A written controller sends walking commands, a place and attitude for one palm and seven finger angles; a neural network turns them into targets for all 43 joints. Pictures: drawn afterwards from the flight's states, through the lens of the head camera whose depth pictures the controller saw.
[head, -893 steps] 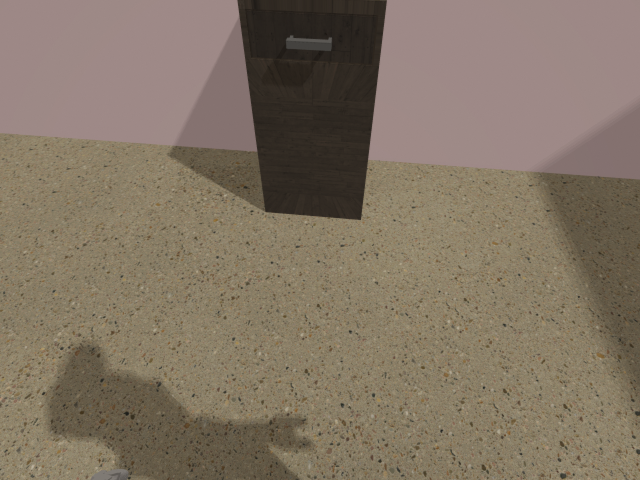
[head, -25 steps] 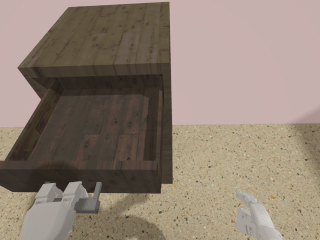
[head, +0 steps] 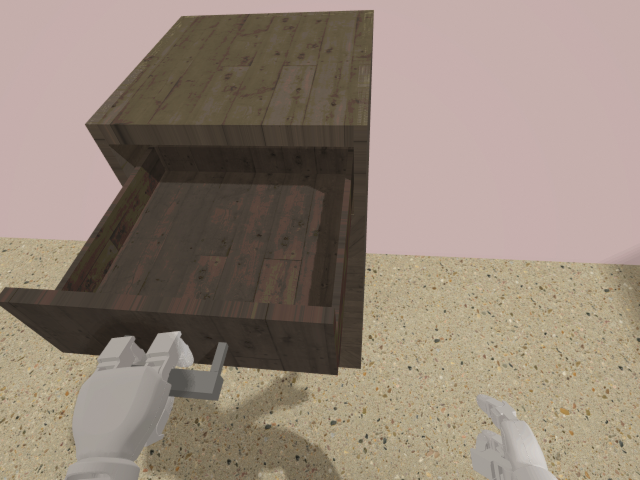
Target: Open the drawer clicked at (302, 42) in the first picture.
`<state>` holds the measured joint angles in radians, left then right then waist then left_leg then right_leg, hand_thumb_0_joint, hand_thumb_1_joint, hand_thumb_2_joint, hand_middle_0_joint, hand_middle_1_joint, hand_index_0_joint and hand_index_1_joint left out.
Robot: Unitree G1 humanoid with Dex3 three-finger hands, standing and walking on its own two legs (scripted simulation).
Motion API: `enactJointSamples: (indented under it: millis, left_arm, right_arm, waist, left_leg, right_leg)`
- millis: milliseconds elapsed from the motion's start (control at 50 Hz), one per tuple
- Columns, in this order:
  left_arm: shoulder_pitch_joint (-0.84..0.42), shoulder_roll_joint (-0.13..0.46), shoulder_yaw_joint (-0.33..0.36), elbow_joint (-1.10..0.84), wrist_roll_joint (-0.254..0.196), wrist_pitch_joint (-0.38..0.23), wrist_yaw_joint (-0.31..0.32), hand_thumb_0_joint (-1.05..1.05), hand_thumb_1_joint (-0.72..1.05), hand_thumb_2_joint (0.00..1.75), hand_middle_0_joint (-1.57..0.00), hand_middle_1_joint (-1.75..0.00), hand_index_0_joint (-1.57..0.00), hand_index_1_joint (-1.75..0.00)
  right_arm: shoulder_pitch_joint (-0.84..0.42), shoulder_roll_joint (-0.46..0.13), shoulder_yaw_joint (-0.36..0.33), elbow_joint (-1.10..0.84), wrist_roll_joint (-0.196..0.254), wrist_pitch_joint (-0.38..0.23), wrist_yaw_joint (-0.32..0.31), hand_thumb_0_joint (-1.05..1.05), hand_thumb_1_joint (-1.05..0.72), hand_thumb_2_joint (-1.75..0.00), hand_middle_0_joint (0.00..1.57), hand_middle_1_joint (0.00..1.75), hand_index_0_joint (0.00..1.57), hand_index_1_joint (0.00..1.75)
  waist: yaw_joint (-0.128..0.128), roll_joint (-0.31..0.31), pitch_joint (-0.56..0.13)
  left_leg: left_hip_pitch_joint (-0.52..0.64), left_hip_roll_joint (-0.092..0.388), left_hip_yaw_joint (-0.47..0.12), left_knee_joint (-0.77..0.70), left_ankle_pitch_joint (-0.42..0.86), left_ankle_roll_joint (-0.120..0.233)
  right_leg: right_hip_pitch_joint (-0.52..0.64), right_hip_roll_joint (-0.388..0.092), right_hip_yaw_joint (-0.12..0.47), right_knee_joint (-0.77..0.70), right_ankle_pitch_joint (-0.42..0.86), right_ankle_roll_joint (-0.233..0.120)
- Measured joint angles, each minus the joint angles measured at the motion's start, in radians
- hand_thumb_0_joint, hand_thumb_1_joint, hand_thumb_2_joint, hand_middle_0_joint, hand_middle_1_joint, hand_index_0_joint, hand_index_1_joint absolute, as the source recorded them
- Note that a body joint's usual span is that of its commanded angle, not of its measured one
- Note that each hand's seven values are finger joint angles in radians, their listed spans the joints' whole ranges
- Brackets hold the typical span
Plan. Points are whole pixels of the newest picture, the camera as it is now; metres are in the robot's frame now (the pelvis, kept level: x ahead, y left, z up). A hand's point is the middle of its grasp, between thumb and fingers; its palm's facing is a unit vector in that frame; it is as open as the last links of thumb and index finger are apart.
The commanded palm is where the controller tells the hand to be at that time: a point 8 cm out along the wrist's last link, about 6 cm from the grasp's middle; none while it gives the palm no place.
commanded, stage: open the thumb to release the handle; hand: left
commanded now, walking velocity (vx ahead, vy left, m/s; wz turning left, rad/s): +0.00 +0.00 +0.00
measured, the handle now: (167, 363) +0.23 +0.22 +0.04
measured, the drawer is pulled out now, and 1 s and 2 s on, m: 0.30 0.30 0.30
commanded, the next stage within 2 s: lift the hand off the handle in 0.24 s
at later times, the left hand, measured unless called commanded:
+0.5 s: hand (155, 412) +0.18 +0.22 +0.02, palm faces +0.03 -0.10 -0.99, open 13.8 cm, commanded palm +0.16 +0.22 +0.07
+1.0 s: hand (147, 396) +0.19 +0.22 +0.05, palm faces +0.04 -0.09 -1.00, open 13.3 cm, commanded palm +0.17 +0.22 +0.13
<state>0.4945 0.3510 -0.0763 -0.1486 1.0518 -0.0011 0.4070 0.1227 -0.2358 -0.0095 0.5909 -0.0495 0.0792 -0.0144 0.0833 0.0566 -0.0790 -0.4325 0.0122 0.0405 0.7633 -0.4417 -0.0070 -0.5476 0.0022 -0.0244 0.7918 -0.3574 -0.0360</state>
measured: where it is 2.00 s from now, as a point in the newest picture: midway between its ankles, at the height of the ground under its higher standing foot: outside the picture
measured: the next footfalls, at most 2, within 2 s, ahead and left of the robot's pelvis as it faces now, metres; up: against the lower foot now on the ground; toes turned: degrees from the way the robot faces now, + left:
none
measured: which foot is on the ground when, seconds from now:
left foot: down 0.00-1.00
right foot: down 0.00-1.00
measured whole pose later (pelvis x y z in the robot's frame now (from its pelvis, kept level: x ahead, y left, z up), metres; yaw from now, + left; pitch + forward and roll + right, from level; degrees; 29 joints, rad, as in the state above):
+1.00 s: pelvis +0.00 +0.00 +0.01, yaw +1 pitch +3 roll +1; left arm 0.42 0.38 -0.12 -0.20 1.03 0.05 0.30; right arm 0.10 -0.23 0.00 0.60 -0.04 0.08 -0.03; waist 0.11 0.08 -0.05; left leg -0.33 0.00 0.03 0.67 -0.39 -0.01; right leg -0.44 0.00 -0.04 0.70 -0.31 -0.03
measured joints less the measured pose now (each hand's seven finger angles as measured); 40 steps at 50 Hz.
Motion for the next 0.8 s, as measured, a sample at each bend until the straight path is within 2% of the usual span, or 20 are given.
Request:
enactJointSamples:
  millis: [220, 320, 460, 660, 800]
  left_arm:
    - [-0.023, 0.000, -0.002, 0.018, 0.005, -0.016, -0.021, 0.00, -0.18, 0.43, -0.35, -1.25, -0.34, -1.23]
    - [-0.016, -0.003, -0.001, 0.011, 0.009, -0.018, -0.018, 0.00, -0.37, 0.35, -0.34, -1.22, -0.33, -1.21]
    - [-0.018, -0.012, -0.013, 0.003, 0.015, -0.006, -0.010, 0.00, -0.47, 0.31, -0.32, -1.20, -0.32, -1.20]
    - [-0.060, -0.018, -0.038, 0.023, 0.024, 0.012, 0.003, 0.00, -0.49, 0.30, -0.32, -1.20, -0.35, -1.25]
    - [-0.080, -0.002, -0.055, 0.016, 0.005, 0.043, -0.048, 0.00, -0.49, 0.30, -0.32, -1.20, -0.40, -1.26]
  right_arm:
    - [-0.018, 0.011, 0.004, -0.003, -0.002, -0.013, 0.000, 0.01, -0.91, -0.90, 0.20, 0.30, 0.20, 0.30]
    - [-0.018, 0.010, 0.002, -0.006, -0.005, -0.013, 0.005, 0.01, -0.91, -0.90, 0.20, 0.30, 0.20, 0.30]
    - [-0.012, 0.003, -0.004, -0.009, -0.008, -0.009, 0.011, 0.01, -0.91, -0.90, 0.20, 0.30, 0.20, 0.30]
    - [-0.004, 0.008, -0.004, 0.003, -0.004, -0.002, 0.004, 0.01, -0.91, -0.90, 0.20, 0.30, 0.20, 0.30]
    - [-0.011, 0.014, 0.003, 0.012, 0.002, 0.002, -0.007, 0.01, -0.91, -0.90, 0.20, 0.30, 0.20, 0.30]
  waist:
    - [0.009, -0.001, 0.005]
    - [0.012, -0.004, 0.003]
    - [0.011, -0.005, 0.003]
    - [0.015, 0.001, 0.003]
    - [0.016, 0.012, 0.013]
  left_leg:
    - [0.012, -0.002, -0.003, -0.021, 0.016, 0.000]
    - [0.008, -0.002, -0.002, -0.019, 0.015, 0.000]
    - [-0.005, -0.003, -0.005, -0.006, 0.010, 0.002]
    - [-0.012, -0.008, -0.008, 0.004, 0.007, 0.004]
    - [0.023, -0.009, -0.012, -0.025, 0.021, 0.003]
  right_leg:
    - [0.014, -0.001, -0.003, -0.023, 0.015, 0.000]
    - [0.010, -0.001, -0.001, -0.021, 0.015, 0.000]
    - [0.000, -0.003, -0.004, -0.013, 0.012, 0.002]
    - [-0.005, -0.008, -0.006, -0.002, 0.007, 0.004]
    - [0.031, -0.008, -0.010, -0.030, 0.018, 0.003]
